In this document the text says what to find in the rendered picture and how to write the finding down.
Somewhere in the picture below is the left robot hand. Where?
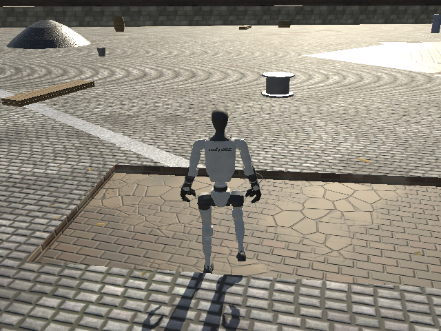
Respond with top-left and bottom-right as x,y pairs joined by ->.
180,187 -> 196,202

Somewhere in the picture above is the left robot forearm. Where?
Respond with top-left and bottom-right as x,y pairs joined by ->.
183,167 -> 195,191

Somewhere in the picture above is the right robot hand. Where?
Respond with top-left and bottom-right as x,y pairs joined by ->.
245,188 -> 262,203

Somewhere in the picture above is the right robot forearm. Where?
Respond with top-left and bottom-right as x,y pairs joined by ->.
247,165 -> 260,191

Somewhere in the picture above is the left robot upper arm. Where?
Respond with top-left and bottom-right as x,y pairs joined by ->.
188,139 -> 206,177

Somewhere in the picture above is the humanoid robot head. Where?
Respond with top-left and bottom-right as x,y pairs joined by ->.
208,108 -> 232,141

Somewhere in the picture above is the right robot thigh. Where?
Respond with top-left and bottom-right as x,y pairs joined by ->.
230,190 -> 244,219

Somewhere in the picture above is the right robot upper arm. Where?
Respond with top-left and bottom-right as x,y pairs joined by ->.
234,138 -> 254,176

